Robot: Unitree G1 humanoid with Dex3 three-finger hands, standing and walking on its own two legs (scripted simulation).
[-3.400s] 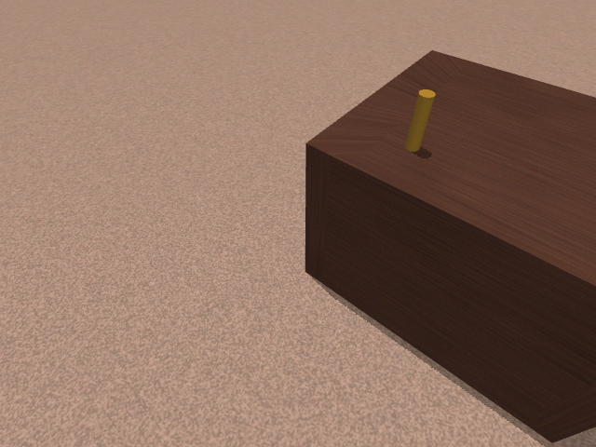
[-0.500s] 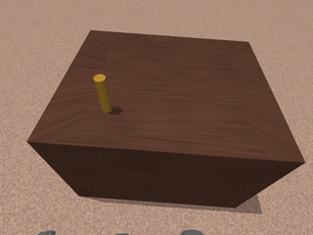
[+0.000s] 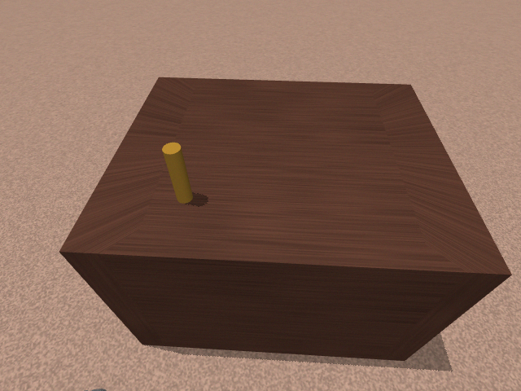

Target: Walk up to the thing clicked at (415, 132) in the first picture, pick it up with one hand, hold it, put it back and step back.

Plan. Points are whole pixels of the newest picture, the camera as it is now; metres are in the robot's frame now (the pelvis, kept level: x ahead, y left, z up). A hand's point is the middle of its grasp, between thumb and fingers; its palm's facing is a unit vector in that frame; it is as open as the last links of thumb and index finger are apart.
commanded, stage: walk up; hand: left
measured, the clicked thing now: (178, 174) +0.56 +0.23 -0.03
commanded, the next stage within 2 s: stand in 0.98 s
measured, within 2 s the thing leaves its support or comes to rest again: neither
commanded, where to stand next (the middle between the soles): +0.09 +0.01 m, yaw +1 degrees
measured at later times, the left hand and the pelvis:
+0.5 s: hand out of the picture +0.12 +0.25 -0.14, palm faces -0.02 -0.94 -0.34, open 7.4 cm; pelvis +0.02 +0.00 +0.01, yaw +0 degrees
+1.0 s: hand out of the picture +0.11 +0.25 -0.14, palm faces -0.03 -0.94 -0.34, open 7.4 cm; pelvis +0.02 +0.00 +0.02, yaw +0 degrees
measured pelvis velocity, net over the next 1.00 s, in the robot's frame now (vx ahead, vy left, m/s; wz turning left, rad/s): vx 0.02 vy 0.00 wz -0.01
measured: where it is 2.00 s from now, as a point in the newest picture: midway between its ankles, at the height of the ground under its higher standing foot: outside the picture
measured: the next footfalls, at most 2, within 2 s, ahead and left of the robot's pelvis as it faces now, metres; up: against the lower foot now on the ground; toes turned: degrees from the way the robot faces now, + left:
none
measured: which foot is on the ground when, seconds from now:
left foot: down 0.00-1.00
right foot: down 0.00-1.00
